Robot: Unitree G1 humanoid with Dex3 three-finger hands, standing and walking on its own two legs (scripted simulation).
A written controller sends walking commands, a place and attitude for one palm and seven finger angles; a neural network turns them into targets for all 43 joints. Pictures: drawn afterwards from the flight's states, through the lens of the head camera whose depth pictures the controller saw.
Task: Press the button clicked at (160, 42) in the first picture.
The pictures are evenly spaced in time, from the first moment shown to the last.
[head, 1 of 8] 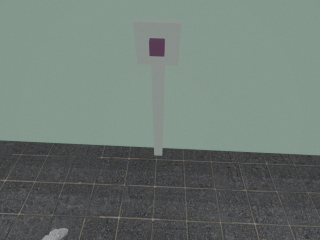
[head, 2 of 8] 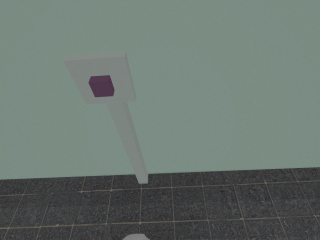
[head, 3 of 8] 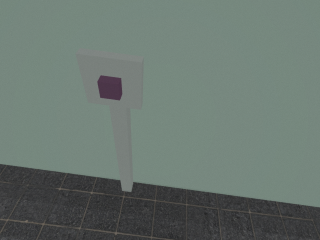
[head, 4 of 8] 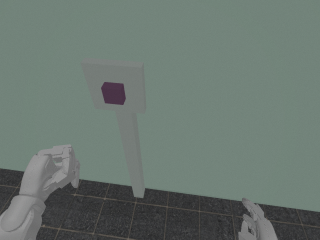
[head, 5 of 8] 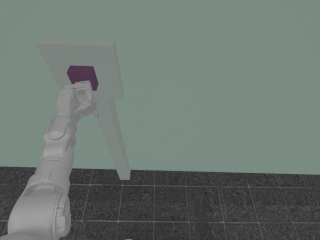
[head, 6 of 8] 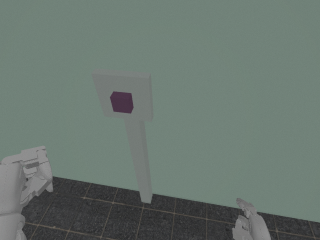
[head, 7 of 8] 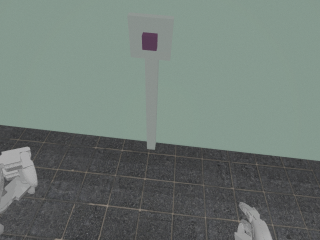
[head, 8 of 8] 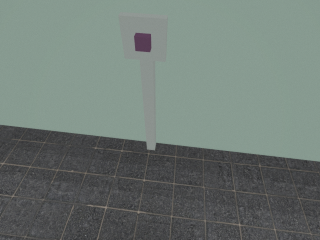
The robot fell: no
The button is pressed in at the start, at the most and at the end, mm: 0 13 0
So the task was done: yes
